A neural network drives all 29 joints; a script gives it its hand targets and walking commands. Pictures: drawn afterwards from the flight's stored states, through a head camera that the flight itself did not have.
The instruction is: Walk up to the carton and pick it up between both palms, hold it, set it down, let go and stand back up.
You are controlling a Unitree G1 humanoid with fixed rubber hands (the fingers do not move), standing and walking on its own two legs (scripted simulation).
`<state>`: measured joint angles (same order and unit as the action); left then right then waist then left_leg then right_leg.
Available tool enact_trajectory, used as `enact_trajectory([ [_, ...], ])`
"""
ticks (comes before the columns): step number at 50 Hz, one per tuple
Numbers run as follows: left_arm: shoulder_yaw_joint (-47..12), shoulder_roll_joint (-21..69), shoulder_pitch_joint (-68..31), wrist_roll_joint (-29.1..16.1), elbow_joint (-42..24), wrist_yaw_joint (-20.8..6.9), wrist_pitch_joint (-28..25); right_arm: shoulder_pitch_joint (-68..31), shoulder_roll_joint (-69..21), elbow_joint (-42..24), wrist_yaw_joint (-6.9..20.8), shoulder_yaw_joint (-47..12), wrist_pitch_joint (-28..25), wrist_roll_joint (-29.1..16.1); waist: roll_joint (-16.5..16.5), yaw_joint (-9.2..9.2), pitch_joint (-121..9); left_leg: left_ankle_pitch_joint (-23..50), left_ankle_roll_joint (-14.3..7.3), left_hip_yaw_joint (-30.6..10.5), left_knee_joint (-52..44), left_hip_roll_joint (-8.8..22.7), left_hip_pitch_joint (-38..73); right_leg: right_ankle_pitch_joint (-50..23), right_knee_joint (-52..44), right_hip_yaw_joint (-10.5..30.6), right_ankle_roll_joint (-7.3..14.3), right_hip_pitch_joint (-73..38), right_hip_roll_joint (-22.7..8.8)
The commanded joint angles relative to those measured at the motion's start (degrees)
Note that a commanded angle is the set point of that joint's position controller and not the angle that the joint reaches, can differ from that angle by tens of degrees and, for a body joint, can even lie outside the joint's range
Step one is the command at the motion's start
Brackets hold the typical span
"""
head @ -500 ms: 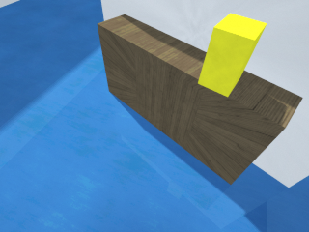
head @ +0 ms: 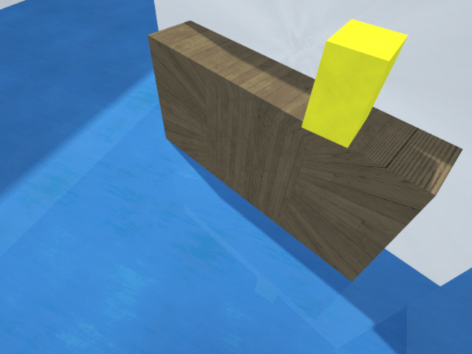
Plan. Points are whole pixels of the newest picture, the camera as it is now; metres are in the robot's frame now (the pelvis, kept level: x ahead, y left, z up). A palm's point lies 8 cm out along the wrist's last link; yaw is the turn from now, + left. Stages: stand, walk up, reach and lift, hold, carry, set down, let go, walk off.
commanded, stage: stand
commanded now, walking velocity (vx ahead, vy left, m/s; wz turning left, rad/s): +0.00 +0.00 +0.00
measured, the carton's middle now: (349, 85) +0.83 -0.32 +0.01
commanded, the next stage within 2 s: walk up in 0.54 s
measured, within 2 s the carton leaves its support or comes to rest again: neither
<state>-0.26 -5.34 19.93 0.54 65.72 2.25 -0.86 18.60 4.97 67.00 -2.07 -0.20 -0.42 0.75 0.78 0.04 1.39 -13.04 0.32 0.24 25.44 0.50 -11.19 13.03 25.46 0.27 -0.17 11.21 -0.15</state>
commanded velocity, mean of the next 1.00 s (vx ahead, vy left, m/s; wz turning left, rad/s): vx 0.00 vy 0.00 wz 0.00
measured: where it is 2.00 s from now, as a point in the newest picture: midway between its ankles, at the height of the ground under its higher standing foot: (234, 290)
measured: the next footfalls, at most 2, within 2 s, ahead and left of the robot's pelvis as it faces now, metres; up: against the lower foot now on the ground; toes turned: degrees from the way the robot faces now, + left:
right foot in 1.00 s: +0.11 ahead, -0.18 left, +0.00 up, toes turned -16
left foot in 1.46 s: +0.47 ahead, +0.07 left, +0.00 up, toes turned -15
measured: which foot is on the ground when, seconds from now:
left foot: down 0.00-1.00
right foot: down 0.00-0.78, up 0.80-0.98, down 1.00-1.00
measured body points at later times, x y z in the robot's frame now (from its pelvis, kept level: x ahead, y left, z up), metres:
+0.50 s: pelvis +0.01 +0.00 +0.00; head +0.02 +0.00 +0.45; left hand -0.03 +0.20 -0.16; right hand -0.03 -0.20 -0.17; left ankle +0.01 +0.12 -0.74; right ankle +0.01 -0.12 -0.74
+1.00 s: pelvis +0.05 -0.04 -0.02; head +0.04 -0.07 +0.42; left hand +0.11 +0.23 -0.14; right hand +0.00 -0.30 -0.19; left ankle +0.01 +0.12 -0.74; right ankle +0.07 -0.16 -0.74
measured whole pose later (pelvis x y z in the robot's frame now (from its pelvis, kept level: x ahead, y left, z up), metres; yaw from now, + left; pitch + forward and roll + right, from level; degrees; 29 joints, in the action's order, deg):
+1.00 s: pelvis +0.05 -0.04 -0.02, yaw -12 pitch -2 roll +2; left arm 4.5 -12.7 23.0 2.5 53.2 -0.7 -2.8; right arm 18.8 15.6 59.6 -1.4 2.9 -1.6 5.1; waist -2.3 0.1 1.6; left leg -29.6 -1.3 11.2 37.3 6.7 -7.4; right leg 20.3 41.6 -2.4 0.9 22.2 -4.6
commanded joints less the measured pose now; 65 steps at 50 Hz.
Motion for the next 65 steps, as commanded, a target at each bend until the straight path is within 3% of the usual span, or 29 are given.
enact_trajectory([
  [1,0.5,-3.5,5.3,0.0,-0.3,0.2,-0.3,5.5,4.0,-0.2,-0.2,0.6,-0.3,0.0,-0.8,0.05,4.5,2.3,-1.4,-3.7,-5.2,3.9,-1.8,-1.9,-5.8,3.8,2.0,2.7,-3.9],
  [6,0.6,-3.6,5.4,0.0,-0.4,0.2,-0.3,5.4,4.1,-0.2,-0.2,0.6,-0.3,0.0,-0.7,-0.02,4.7,2.5,-1.4,-3.6,-5.2,3.9,-1.9,-2.1,-5.9,3.8,2.0,2.6,-3.9],
  [7,0.8,-3.9,5.6,0.1,-0.3,0.2,-0.2,5.4,4.3,-0.2,-0.2,0.8,-0.3,-0.4,-3.7,-0.05,5.2,1.2,-1.5,-3.6,-5.4,3.6,-2.6,-1.9,-5.5,4.1,1.8,2.5,-4.2],
  [13,0.8,-3.5,5.2,0.1,-0.2,0.2,-0.2,5.6,4.2,-0.7,-0.3,1.0,-0.3,-0.3,-0.2,0.07,4.8,1.9,-1.8,-3.9,-5.1,3.8,-2.1,-1.7,-5.7,3.9,1.6,2.8,-4.0],
  [36,1.2,-3.6,4.7,0.1,0.1,0.2,-0.2,5.5,4.1,-0.9,-0.3,1.1,-0.5,-0.2,-0.9,0.00,4.6,4.3,-1.8,-3.8,-5.2,4.0,-1.1,-4.5,-5.1,3.6,1.5,1.2,-4.2],
  [37,3.8,-10.7,5.8,1.4,-3.3,-0.2,-1.0,2.4,15.3,-7.4,-0.2,4.7,-1.9,3.8,-4.9,-0.11,1.2,-26.5,-4.2,-4.1,0.5,3.8,9.7,26.6,2.5,8.8,5.1,13.9,-2.9],
  [38,4.0,-12.0,-0.8,1.6,-5.7,-0.4,-1.0,6.6,15.6,-7.6,-0.4,5.8,-2.1,3.7,-5.7,4.06,5.5,-35.2,-6.4,-10.5,-2.5,7.9,12.3,29.8,6.3,7.7,4.6,27.3,-2.1],
  [39,3.3,-8.6,-6.7,2.0,-9.2,-1.0,-0.8,10.0,15.1,-6.8,-0.7,6.2,-2.0,3.2,-10.1,6.46,8.5,-39.2,-10.3,-17.4,-10.8,15.9,13.8,20.7,16.4,0.0,1.8,33.9,0.3],
  [40,3.1,-7.4,-7.9,2.8,-11.6,-1.5,-0.9,9.0,15.7,-6.5,-1.1,6.3,-2.3,2.8,-12.5,6.18,10.6,-37.6,-14.0,-24.6,-16.6,24.9,10.0,17.3,30.9,-0.6,0.4,35.6,-2.4],
  [41,3.7,-8.9,-5.9,3.5,-12.6,-2.1,-1.1,7.0,15.5,-7.3,-1.4,5.9,-3.0,2.9,-7.5,4.15,10.3,-34.9,-14.8,-24.2,-17.3,26.8,6.5,16.4,34.1,2.9,0.0,34.0,-6.5],
  [42,4.0,-8.7,-1.7,3.2,-12.5,-2.6,-1.2,3.5,15.9,-8.5,-1.7,5.6,-3.6,3.4,-6.8,1.92,8.9,-32.2,-14.2,-20.7,-16.7,26.0,3.4,15.0,35.7,4.7,-0.2,30.2,-8.2],
  [44,4.4,-8.1,2.8,2.7,-12.9,-3.3,-1.5,-1.1,16.7,-10.1,-1.2,5.3,-3.8,3.8,-8.3,-0.24,7.4,-28.4,-12.3,-10.6,-15.1,22.8,0.6,14.3,29.9,3.5,0.0,23.0,-8.6],
  [45,4.4,-7.5,3.5,2.7,-13.3,-3.5,-1.6,-2.7,16.9,-10.8,-0.6,5.2,-3.6,3.8,-9.2,-0.89,7.4,-27.8,-10.9,-5.6,-13.4,20.4,-2.4,13.4,25.9,1.3,0.3,17.6,-7.7],
  [47,4.3,-6.5,9.6,2.0,-12.0,-3.5,-1.7,-5.3,16.2,-10.9,0.4,4.0,-2.7,4.3,-7.4,-3.02,6.6,-30.1,-9.7,2.1,-7.9,15.5,-9.9,9.8,18.6,-4.6,0.7,5.6,-3.9],
  [48,4.7,-6.4,14.3,1.8,-10.9,-3.3,-1.8,-7.0,17.1,-11.4,0.8,3.8,-2.1,4.4,-3.8,-5.25,6.0,-35.0,-8.6,6.0,-1.8,13.2,-15.1,4.1,13.9,-8.0,1.3,-2.9,-1.7],
  [49,5.3,-7.2,19.9,1.7,-9.3,-2.8,-1.8,-6.7,16.3,-11.7,1.2,3.2,-1.3,4.9,3.0,-7.13,4.7,-37.2,-7.5,9.8,9.4,9.8,-19.3,2.7,12.1,-9.8,1.8,-10.6,1.2],
  [50,6.1,-9.1,24.9,1.6,-8.4,-2.0,-1.6,-4.9,13.6,-12.3,2.0,2.3,-0.6,5.3,13.8,-8.73,3.8,-35.4,-6.3,12.2,26.3,4.7,-21.9,7.1,8.6,-6.1,2.4,-13.4,3.0],
  [51,5.7,-11.4,26.6,2.0,-10.0,-0.9,-1.5,-4.6,10.2,-14.8,3.0,0.9,-0.3,4.8,22.1,-8.94,4.9,-31.2,-4.0,8.5,44.0,1.0,-30.2,22.2,1.5,18.8,4.7,-11.4,-8.0],
  [52,4.8,-13.0,23.1,1.1,-13.3,0.1,-1.3,-3.5,10.5,-17.7,3.9,0.3,0.0,3.6,14.7,-6.50,8.6,-25.8,-1.7,0.7,48.2,1.1,-34.1,40.0,-13.1,43.9,9.3,-5.0,-18.8],
  [53,5.6,-17.3,18.8,-0.2,-15.1,1.0,-1.4,-3.9,13.1,-20.0,4.4,0.5,-0.1,2.6,10.7,-4.44,10.6,-24.3,-1.1,-4.0,49.7,3.7,-36.3,49.1,-20.1,54.8,13.5,-1.9,-23.0],
  [54,5.6,-18.5,15.7,-0.4,-16.3,1.2,-1.7,-6.3,14.8,-20.5,4.5,0.5,-0.4,2.4,6.8,-3.97,13.4,-20.1,0.0,-4.1,51.9,5.3,-38.6,49.5,-20.2,54.9,14.2,0.0,-23.6],
  [55,5.4,-19.1,13.8,0.4,-17.0,1.1,-2.2,-7.4,15.6,-20.4,4.2,0.4,-0.9,2.4,5.5,-3.97,14.4,-18.2,0.5,-3.9,51.4,6.5,-40.1,44.0,-17.3,49.7,15.1,0.3,-23.2],
  [57,4.1,-16.3,12.6,1.2,-17.4,0.7,-3.5,-6.6,16.9,-19.8,4.1,0.6,-1.4,2.5,5.5,-3.31,13.4,-14.4,1.2,-4.9,44.5,8.2,-36.7,28.2,-12.7,36.4,14.1,2.5,-20.4],
  [59,3.7,-14.4,12.0,1.7,-17.2,0.3,-4.6,-4.9,15.8,-20.1,4.7,0.4,-1.2,2.6,6.0,-1.97,11.4,-10.1,1.8,-4.7,40.2,8.3,-32.2,18.6,-11.5,27.9,13.3,4.8,-17.5],
  [62,3.8,-14.2,12.0,1.5,-17.2,0.1,-5.6,-5.4,14.1,-21.4,5.2,0.1,-0.6,2.9,5.3,-1.27,8.2,-0.1,2.2,-3.2,35.0,7.5,-29.3,7.5,-10.0,20.0,12.3,3.8,-14.6],
  [65,3.7,-13.4,11.6,1.5,-17.6,-0.3,-5.9,-8.4,12.7,-22.9,5.5,-0.2,-1.0,3.0,5.5,-1.25,7.6,9.3,1.6,-0.4,27.0,6.4,-25.4,0.8,-8.2,12.9,9.9,4.5,-11.2],
])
